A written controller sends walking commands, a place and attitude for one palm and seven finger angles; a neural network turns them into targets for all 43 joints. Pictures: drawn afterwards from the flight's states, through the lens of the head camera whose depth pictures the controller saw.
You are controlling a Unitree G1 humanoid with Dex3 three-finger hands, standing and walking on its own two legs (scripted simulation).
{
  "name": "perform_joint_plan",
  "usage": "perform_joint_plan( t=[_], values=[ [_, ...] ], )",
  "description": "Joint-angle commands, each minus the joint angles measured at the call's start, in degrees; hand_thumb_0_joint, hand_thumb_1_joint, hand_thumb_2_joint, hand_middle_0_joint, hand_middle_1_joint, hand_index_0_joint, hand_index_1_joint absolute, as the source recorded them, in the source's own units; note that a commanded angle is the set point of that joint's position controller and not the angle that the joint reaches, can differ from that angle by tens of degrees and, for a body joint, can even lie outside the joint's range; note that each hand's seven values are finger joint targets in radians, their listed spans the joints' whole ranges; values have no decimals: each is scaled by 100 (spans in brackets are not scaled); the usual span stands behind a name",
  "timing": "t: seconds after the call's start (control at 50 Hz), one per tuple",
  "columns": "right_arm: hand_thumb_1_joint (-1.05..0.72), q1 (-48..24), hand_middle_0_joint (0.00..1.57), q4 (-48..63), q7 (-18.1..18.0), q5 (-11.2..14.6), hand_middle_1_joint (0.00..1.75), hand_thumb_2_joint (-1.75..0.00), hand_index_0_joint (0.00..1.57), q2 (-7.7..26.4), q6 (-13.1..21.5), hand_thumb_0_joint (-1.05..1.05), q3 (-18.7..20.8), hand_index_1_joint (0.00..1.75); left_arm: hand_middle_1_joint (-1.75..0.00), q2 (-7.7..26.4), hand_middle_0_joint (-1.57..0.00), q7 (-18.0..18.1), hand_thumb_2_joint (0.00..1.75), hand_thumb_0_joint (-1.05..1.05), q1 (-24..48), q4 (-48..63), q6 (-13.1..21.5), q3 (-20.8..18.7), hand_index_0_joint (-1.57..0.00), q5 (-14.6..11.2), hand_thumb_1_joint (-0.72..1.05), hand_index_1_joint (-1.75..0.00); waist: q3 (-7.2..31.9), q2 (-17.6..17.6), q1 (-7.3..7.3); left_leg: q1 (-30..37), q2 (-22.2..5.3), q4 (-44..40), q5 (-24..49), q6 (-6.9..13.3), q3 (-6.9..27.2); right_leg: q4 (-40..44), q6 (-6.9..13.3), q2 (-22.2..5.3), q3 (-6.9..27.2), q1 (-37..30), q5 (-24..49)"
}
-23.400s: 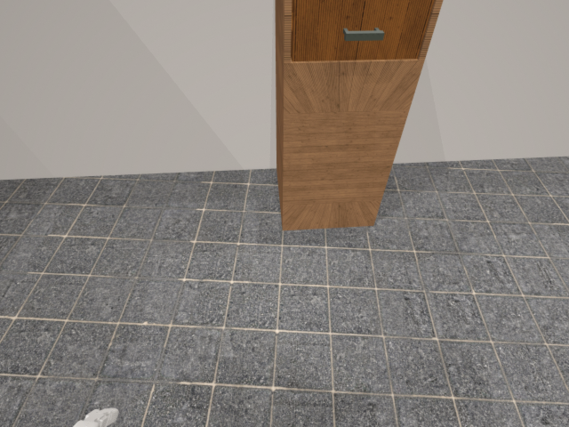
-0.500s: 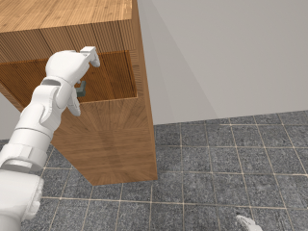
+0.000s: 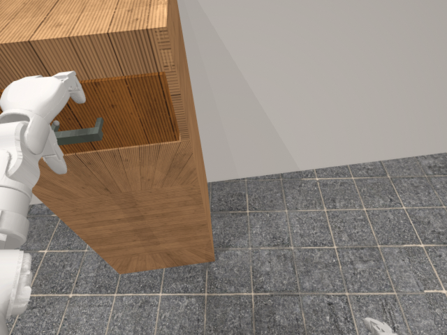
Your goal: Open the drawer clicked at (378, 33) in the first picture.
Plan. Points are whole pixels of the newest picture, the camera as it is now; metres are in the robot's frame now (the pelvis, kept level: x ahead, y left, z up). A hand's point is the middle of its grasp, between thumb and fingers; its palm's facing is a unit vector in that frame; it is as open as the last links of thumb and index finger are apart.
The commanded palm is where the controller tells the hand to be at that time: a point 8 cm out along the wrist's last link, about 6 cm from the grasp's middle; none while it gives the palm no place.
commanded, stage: move the hooked fingers above the handle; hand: left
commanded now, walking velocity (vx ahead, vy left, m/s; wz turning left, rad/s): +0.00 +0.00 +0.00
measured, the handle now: (75, 130) +0.47 +0.31 +0.11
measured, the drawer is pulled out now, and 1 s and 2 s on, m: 0.00 0.00 0.00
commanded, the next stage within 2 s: lower the fingers behind the handle in 1.54 s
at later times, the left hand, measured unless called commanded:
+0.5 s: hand (57, 126) +0.43 +0.30 +0.17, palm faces +0.02 +0.00 -1.00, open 13.7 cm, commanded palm +0.41 +0.32 +0.24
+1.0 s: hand (39, 122) +0.43 +0.33 +0.18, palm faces +0.03 +0.01 -1.00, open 13.6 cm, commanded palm +0.41 +0.33 +0.24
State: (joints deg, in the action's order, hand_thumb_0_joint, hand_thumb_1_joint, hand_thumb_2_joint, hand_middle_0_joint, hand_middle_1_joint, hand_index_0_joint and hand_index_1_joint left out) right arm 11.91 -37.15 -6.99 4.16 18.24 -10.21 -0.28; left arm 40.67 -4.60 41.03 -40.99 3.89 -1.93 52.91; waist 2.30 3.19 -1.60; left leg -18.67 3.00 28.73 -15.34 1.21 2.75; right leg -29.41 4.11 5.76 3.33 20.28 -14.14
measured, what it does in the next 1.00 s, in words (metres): stands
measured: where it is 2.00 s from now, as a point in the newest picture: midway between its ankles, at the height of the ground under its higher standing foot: outside the picture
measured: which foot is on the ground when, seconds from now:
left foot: down 0.00-1.00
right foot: down 0.00-1.00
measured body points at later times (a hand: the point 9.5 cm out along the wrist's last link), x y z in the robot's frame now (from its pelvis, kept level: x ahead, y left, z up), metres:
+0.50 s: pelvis +0.01 +0.04 +0.00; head +0.04 +0.01 +0.45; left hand +0.42 +0.30 +0.22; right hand +0.16 -0.19 -0.13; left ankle -0.01 +0.11 -0.74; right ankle +0.00 -0.07 -0.74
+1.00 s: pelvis +0.00 +0.04 +0.00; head +0.03 +0.02 +0.45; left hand +0.42 +0.32 +0.23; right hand +0.10 -0.22 -0.13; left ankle -0.01 +0.11 -0.74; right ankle +0.00 -0.07 -0.74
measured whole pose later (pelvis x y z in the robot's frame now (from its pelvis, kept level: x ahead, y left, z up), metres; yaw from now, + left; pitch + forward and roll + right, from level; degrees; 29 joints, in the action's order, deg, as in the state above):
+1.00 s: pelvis +0.00 +0.04 +0.00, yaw +1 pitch +6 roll +0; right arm 14.7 -38.0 -4.4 3.3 16.1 -10.0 -0.1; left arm 38.4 -4.8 44.1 -39.7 5.2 1.3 53.8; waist 2.5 3.2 -0.4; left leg -18.7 5.4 26.8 -13.5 4.0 3.2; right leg -26.3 1.4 3.1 2.9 19.3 -12.7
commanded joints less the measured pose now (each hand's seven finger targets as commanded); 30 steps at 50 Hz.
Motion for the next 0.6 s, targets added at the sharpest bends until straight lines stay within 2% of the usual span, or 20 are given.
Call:
perform_joint_plan(
  t=[0.0,0.02,0.04,0.06,0.08,0.1,0.12,0.14,0.16,0.18,0.2,0.26,0.28,0.32,0.38,0.44,0.48,0.52,0.54,0.58],
  values=[
    [-90,-221,20,722,-2,-1,30,-90,20,592,246,0,238,30,-120,2224,-30,74,30,0,2376,649,-110,-804,-30,73,-50,-120,1584,-403,150,-455,-7,-129,709,223,-328,450,-368,-718,320,-1437,1187],
    [-90,-192,20,740,7,-7,30,-90,20,597,271,0,264,30,-120,1963,-30,8,30,0,2464,765,-46,-555,-30,73,-50,-120,1664,-260,78,-368,-11,-98,770,239,-326,423,-353,-721,296,-1386,1266],
    [-90,-124,20,737,4,-10,30,-90,20,596,277,0,292,30,-120,1931,-30,-47,30,0,2424,830,11,-559,-30,59,-50,-120,1763,-302,69,-299,0,-49,792,263,-311,416,-357,-714,308,-1384,1337],
    [-90,-90,20,721,15,-14,30,-90,20,604,279,0,301,30,-120,1867,-30,-90,30,0,2618,982,96,-458,-30,62,-50,-120,1829,-87,11,-216,-4,-36,865,261,-294,399,-326,-702,271,-1322,1384],
    [-90,-79,20,741,28,-29,30,-90,20,574,294,0,334,30,-120,1462,-30,-166,30,0,2786,1288,191,-126,-30,-20,-50,-120,1952,-105,-84,-61,-7,38,999,273,-276,384,-317,-718,304,-1328,1602],
    [-90,-19,20,723,43,-22,30,-90,20,571,304,0,366,30,-120,1548,-30,-184,30,0,2897,1583,306,-216,-30,-54,-50,-120,2123,43,-69,127,12,60,1116,296,-232,358,-301,-659,250,-1250,1615],
    [-90,-13,20,738,58,-44,30,-90,20,542,314,0,376,30,-120,1310,-30,-206,30,0,2954,1826,388,-11,-30,-98,-50,-120,2206,238,-95,336,22,103,1307,302,-198,327,-264,-636,222,-1175,1722],
    [-90,27,20,730,63,-57,30,-90,20,531,309,0,404,30,-120,1415,-30,-201,30,0,2910,2069,467,-168,-30,-156,-50,-120,2395,189,-53,504,21,134,1467,314,-162,304,-258,-609,207,-1203,1817],
    [-90,23,20,724,62,-58,30,-90,20,517,303,0,397,30,-120,1357,-30,-194,30,0,2928,2115,507,-130,-30,-191,-50,-120,2338,303,-70,569,41,133,1554,315,-135,301,-231,-564,131,-1070,1752],
    [-90,69,20,670,66,-73,30,-90,20,519,296,0,401,30,-120,1287,-30,-186,30,0,2931,2018,505,-126,-30,-276,-50,-120,2238,99,-103,575,11,149,1611,309,-117,336,-221,-566,120,-1000,1765],
    [-90,89,20,624,80,-40,30,-90,20,527,296,0,384,30,-120,1422,-30,-131,30,0,3008,1986,527,-289,-30,-333,-50,-120,2142,81,-81,551,5,112,1650,292,-88,318,-221,-534,43,-900,1714],
    [-90,58,20,577,155,-35,30,-90,20,493,267,0,330,30,-120,1474,-30,105,30,0,3085,1657,411,-419,-30,-301,-50,-120,1898,199,51,493,-2,-25,1700,203,-11,288,-135,-440,-165,-661,1300],
    [-90,50,20,560,179,-65,30,-90,20,524,258,0,327,30,-120,1714,-30,208,30,0,3112,1598,346,-660,-30,-260,-50,-120,1997,207,158,477,-22,-61,1835,178,-22,294,-104,-432,-155,-775,1309],
    [-90,25,20,579,215,-56,30,-90,20,481,255,0,299,30,-120,1646,-30,314,30,0,3135,1439,178,-611,-30,-160,-50,-120,2024,-29,150,436,-36,-66,1923,156,11,237,-110,-426,-198,-826,1376],
    [-90,-39,20,588,256,-56,30,-90,20,480,242,0,275,30,-120,1412,-30,356,30,0,3301,1358,38,-405,-30,-117,-50,-120,1977,-195,114,520,-67,-126,1967,125,36,294,-109,-409,-255,-744,1253],
    [-90,-51,20,566,266,-80,30,-90,20,452,245,0,236,30,-120,1627,-30,443,30,0,3450,1301,-88,-546,-30,-12,-50,-120,2114,-190,186,601,-74,-182,1969,93,83,289,-98,-417,-262,-811,1186],
    [-90,-83,20,548,251,-85,30,-90,20,455,224,0,212,30,-120,1587,-30,422,30,0,3488,1157,-137,-487,-30,6,-50,-120,2084,-288,151,575,-89,-237,1946,65,103,334,-93,-425,-289,-833,1109],
    [-90,-121,20,554,239,-80,30,-90,20,421,215,0,184,30,-120,1640,-30,421,30,0,3460,1058,-178,-519,-30,41,-50,-120,1987,-277,194,568,-98,-291,1780,66,103,359,-101,-432,-292,-803,964],
    [-90,-149,20,543,229,-81,30,-90,20,417,208,0,164,30,-120,1605,-30,420,30,0,3559,1001,-200,-433,-30,87,-50,-120,1943,-186,171,555,-97,-318,1756,49,98,368,-93,-436,-305,-760,922],
    [-90,-147,20,563,220,-102,30,-90,20,412,215,0,164,30,-120,1616,-30,404,30,0,3651,1059,-192,-438,-30,76,-50,-120,2042,-152,188,635,-101,-335,1858,37,108,406,-78,-437,-294,-838,955]
  ],
)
